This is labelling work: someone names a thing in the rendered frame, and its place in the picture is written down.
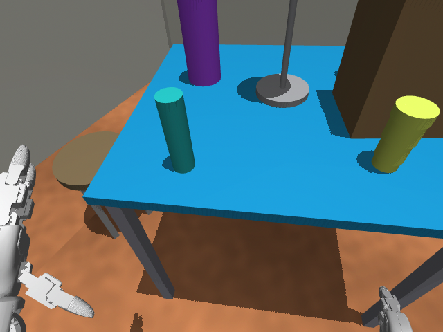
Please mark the right robot hand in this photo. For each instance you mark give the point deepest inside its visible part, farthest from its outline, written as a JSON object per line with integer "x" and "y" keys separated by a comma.
{"x": 390, "y": 318}

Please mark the left robot hand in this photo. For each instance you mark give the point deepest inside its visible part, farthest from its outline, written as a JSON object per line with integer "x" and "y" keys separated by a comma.
{"x": 16, "y": 206}

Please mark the desk lamp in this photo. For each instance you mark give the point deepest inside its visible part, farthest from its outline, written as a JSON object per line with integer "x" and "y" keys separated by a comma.
{"x": 284, "y": 90}

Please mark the table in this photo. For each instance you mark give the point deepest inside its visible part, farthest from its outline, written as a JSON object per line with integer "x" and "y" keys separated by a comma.
{"x": 295, "y": 165}

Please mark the stool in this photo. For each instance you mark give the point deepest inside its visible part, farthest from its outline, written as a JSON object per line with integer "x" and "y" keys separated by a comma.
{"x": 78, "y": 162}

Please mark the left robot arm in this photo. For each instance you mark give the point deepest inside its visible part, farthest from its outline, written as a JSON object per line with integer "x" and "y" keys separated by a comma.
{"x": 10, "y": 320}

